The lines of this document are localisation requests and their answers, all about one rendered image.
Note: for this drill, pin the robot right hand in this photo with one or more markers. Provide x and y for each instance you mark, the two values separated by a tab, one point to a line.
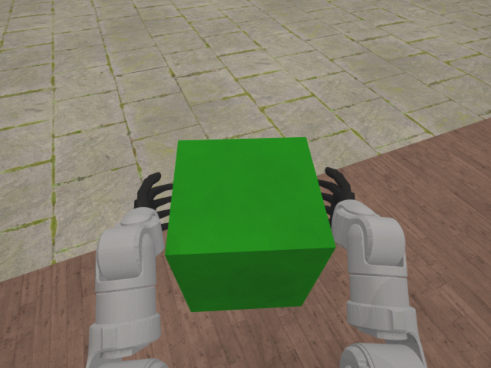
341	192

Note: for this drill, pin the robot left hand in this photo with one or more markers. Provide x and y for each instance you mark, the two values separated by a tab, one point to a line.
146	194

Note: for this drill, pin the carton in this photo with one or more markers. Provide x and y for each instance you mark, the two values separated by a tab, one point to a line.
248	226

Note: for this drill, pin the robot left forearm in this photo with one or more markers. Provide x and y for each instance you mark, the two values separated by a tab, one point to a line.
126	320

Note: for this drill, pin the robot right upper arm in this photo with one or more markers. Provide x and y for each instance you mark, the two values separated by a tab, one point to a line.
379	355

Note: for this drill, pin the robot right forearm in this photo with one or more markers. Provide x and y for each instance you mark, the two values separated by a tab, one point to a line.
379	304

